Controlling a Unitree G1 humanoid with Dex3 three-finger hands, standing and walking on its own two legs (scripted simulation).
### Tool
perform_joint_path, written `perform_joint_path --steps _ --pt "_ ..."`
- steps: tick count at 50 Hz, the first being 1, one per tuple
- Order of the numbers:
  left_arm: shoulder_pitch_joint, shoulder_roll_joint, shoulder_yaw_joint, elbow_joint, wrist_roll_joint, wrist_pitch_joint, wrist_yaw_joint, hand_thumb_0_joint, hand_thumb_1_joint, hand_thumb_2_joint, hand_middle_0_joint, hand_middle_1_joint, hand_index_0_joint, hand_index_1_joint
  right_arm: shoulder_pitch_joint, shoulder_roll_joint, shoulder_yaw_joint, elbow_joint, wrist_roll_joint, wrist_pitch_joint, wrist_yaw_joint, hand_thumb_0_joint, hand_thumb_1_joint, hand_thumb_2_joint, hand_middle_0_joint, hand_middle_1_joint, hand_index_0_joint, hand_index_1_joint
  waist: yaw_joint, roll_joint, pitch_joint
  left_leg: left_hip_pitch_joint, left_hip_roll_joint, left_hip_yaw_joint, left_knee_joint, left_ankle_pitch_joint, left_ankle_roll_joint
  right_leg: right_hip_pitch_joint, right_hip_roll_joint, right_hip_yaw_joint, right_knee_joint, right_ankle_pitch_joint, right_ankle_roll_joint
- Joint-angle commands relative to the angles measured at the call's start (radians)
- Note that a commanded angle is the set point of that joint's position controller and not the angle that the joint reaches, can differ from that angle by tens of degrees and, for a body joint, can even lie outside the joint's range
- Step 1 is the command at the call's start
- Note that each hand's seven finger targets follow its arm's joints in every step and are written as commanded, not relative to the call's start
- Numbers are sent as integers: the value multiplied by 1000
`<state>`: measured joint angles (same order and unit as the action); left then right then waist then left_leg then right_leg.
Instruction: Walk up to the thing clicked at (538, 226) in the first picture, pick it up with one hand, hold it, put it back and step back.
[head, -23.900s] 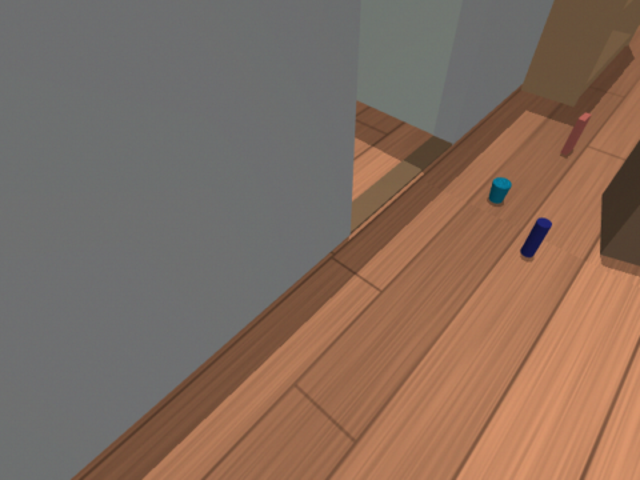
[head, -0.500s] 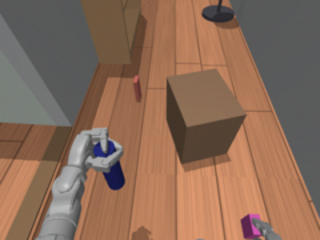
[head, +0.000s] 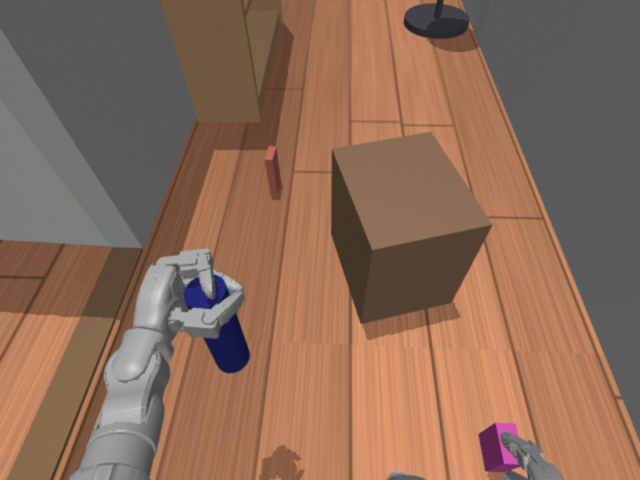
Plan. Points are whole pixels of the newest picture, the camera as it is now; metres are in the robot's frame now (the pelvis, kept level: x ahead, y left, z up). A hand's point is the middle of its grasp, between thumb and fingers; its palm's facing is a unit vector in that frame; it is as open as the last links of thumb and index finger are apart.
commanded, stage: crouch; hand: left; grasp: from the side
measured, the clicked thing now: (220, 327) +0.33 +0.16 -0.04
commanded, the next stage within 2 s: lower in 1.72 s
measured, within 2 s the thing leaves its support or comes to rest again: neither
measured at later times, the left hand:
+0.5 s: hand (245, 334) +0.37 +0.14 -0.15, palm faces -0.14 -0.99 -0.03, open 4.8 cm
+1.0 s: hand (270, 351) +0.42 +0.13 -0.38, palm faces -0.13 -0.99 -0.02, open 4.7 cm
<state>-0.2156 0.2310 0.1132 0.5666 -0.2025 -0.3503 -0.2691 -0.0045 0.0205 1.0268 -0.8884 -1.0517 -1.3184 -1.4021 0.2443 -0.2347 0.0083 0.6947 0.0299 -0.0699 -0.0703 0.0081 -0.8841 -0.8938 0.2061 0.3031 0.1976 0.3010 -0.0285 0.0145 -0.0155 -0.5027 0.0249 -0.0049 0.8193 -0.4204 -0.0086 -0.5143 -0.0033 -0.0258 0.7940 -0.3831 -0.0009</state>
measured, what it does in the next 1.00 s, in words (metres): lowers itself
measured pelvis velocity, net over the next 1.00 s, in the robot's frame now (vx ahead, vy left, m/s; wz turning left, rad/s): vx -0.09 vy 0.01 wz -0.04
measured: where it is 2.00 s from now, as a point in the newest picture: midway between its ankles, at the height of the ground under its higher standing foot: outside the picture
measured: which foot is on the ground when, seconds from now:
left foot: down 0.00-1.00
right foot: down 0.00-1.00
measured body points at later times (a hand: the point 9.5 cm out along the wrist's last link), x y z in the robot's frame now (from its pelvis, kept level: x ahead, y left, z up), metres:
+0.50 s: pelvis -0.04 +0.00 -0.13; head +0.11 +0.02 +0.29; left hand +0.37 +0.20 -0.14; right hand +0.07 -0.27 -0.24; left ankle +0.00 +0.12 -0.70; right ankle +0.01 -0.12 -0.70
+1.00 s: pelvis -0.09 +0.01 -0.33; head +0.13 +0.05 +0.06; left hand +0.42 +0.18 -0.37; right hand -0.05 -0.26 -0.44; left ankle -0.01 +0.12 -0.71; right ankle +0.01 -0.12 -0.71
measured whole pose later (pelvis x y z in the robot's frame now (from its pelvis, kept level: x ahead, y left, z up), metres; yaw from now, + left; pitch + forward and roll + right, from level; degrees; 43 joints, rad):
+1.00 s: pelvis -0.09 +0.01 -0.33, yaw -2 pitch +34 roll -4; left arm -0.94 0.46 0.34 1.35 0.00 -0.74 -0.19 -0.01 0.03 1.02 -0.90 -1.03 -1.34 -1.45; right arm 0.19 -0.27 0.08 0.70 -0.12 -0.05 0.10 0.00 -0.90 -0.90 0.20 0.30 0.20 0.30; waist -0.24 -0.01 -0.10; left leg -2.06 0.00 -0.06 2.15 -0.69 0.00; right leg -2.05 -0.03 -0.05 2.08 -0.63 0.00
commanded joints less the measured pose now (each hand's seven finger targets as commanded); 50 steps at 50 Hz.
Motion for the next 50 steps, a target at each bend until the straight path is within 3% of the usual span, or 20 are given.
perform_joint_path --steps 1,3,9,10,11,14,15,17,21,22,23,31,34,35,36,41,42,47,48,50 --pt "-342 157 69 -212 -9 -111 6 0 741 1193 -1231 -1290 -1240 -1275 -10 -140 -63 -113 -10 -39 1 0 -831 -887 200 300 200 300 -5 26 -316 111 -20 7 -82 313 21 103 7 4 -85 323 -16" --pt "-350 122 47 -153 -1 -113 5 0 726 1206 -1247 -1306 -1255 -1293 2 -136 -63 -99 -15 -36 7 0 -834 -889 199 300 200 300 -22 -15 -281 81 -17 3 -72 283 26 69 8 2 -75 302 -15" --pt "-404 96 70 -8 2 -185 25 0 656 1221 -1242 -1329 -1255 -1315 18 -142 -72 -78 -34 -40 40 0 -841 -889 199 299 200 299 -39 -36 -283 -87 -22 -5 42 189 28 -78 7 6 26 223 -17" --pt "-446 130 93 -69 4 -219 26 0 664 1209 -1232 -1315 -1244 -1300 15 -143 -76 -90 -36 -46 44 0 -841 -889 199 299 200 299 -29 -18 -343 -103 -26 -3 73 192 26 -77 4 10 56 232 -16" --pt "-416 112 78 10 8 -235 21 0 650 1218 -1257 -1339 -1270 -1324 22 -135 -69 -80 -38 -48 50 0 -850 -891 199 299 200 299 -43 -36 -353 -125 -26 -9 103 189 30 -108 7 9 83 221 -15" --pt "-529 138 82 -30 11 -321 10 0 641 1240 -1286 -1376 -1297 -1362 25 -153 -82 -90 -48 -64 62 0 -862 -895 199 300 200 300 -61 24 -462 -202 -31 -14 219 193 27 -223 4 15 201 221 -20" --pt "-510 129 81 69 14 -337 6 0 610 1224 -1279 -1366 -1290 -1352 27 -154 -76 -90 -51 -67 64 0 -870 -896 199 299 200 299 -78 -10 -462 -266 -31 -24 269 199 29 -280 7 8 250 218 -20" --pt "-578 162 99 92 21 -389 3 0 576 1222 -1289 -1368 -1296 -1360 24 -162 -72 -85 -62 -74 73 0 -882 -900 199 300 199 300 -82 39 -517 -359 -33 -32 371 169 28 -407 7 9 356 179 -27" --pt "-643 228 149 134 31 -453 20 0 538 1259 -1270 -1376 -1270 -1376 55 -178 -56 -81 -74 -67 87 0 -879 -901 198 300 199 300 -67 93 -658 -478 -35 -51 508 152 26 -573 5 11 509 125 -36" --pt "-667 212 135 122 31 -462 23 0 530 1259 -1269 -1371 -1267 -1373 49 -183 -58 -97 -76 -63 91 0 -878 -901 198 300 199 300 -64 119 -681 -488 -37 -54 524 146 21 -610 7 9 538 109 -41" --pt "-696 248 158 143 40 -467 31 0 550 1279 -1266 -1376 -1261 -1380 59 -188 -57 -88 -81 -55 92 0 -876 -902 198 300 199 300 -65 119 -722 -512 -34 -54 560 144 25 -633 6 20 559 102 -39" --pt "-883 283 169 261 71 -446 18 0 608 1342 -1360 -1450 -1351 -1458 97 -209 -63 -53 -97 -24 108 0 -884 -904 198 300 199 300 -122 103 -864 -725 -34 -49 757 132 32 -746 4 27 733 119 -36" --pt "-946 261 157 339 82 -442 6 0 624 1341 -1377 -1469 -1374 -1471 117 -215 -62 -33 -102 -20 119 0 -886 -903 199 300 199 300 -157 73 -877 -811 -39 -52 837 130 37 -812 7 11 812 131 -37" --pt "-955 274 177 388 85 -441 8 0 606 1328 -1369 -1461 -1366 -1462 117 -216 -58 -30 -103 -18 124 0 -889 -904 199 300 199 300 -158 70 -849 -841 -39 -53 856 112 38 -867 8 2 836 103 -38" --pt "-983 257 161 402 88 -445 6 0 609 1318 -1359 -1455 -1360 -1453 114 -213 -54 -30 -106 -18 129 0 -887 -902 199 300 199 300 -168 84 -821 -871 -40 -55 870 82 36 -921 9 -8 861 67 -42" --pt "-1103 334 203 489 122 -481 25 0 526 1280 -1313 -1424 -1316 -1421 111 -223 -35 -24 -123 -13 146 0 -885 -901 199 300 199 300 -190 129 -762 -1000 -42 -60 947 -94 26 -1114 9 -34 970 -95 -47" --pt "-1092 362 232 518 134 -489 37 0 526 1298 -1323 -1437 -1325 -1436 113 -231 -30 -26 -128 -9 149 0 -888 -901 199 300 199 300 -188 139 -754 -1010 -42 -67 956 -114 22 -1148 5 -40 993 -108 -47" --pt "-1247 470 275 508 170 -512 93 0 479 1340 -1355 -1463 -1346 -1475 126 -242 4 -30 -148 14 161 0 -894 -906 199 300 199 300 -212 203 -848 -1078 -44 -43 1048 -147 22 -1129 5 -43 1065 -123 -40" --pt "-1245 453 267 535 177 -509 93 0 506 1362 -1376 -1485 -1367 -1497 131 -245 8 -27 -152 19 164 0 -894 -906 198 300 199 300 -224 216 -861 -1070 -43 -43 1064 -127 21 -1140 4 -49 1079 -109 -39" --pt "-1284 502 268 494 197 -508 96 0 517 1364 -1388 -1487 -1377 -1500 132 -253 16 -25 -158 26 165 0 -902 -908 199 300 199 300 -236 265 -889 -1077 -41 -37 1087 -128 20 -1136 3 -49 1103 -104 -38"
